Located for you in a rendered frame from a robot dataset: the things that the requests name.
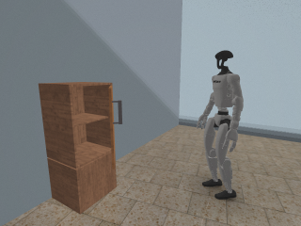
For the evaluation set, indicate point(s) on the right robot forearm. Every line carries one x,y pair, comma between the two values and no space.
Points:
209,107

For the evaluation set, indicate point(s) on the left robot hand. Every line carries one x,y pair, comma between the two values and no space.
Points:
230,135

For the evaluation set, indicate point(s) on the right robot upper arm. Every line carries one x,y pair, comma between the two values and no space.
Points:
212,95

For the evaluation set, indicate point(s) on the left robot forearm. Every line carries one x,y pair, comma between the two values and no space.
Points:
236,113

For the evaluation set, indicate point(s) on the robot head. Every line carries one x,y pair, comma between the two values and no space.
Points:
223,55

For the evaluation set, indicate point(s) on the cupboard door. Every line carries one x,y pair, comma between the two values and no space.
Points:
112,126

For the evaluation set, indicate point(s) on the handle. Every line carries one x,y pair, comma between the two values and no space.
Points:
119,111

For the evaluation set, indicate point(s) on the left robot upper arm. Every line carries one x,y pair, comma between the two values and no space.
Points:
234,80

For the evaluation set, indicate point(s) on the right robot hand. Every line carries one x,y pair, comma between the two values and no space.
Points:
202,119

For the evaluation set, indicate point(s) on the robot left thigh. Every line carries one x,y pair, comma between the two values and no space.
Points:
219,141

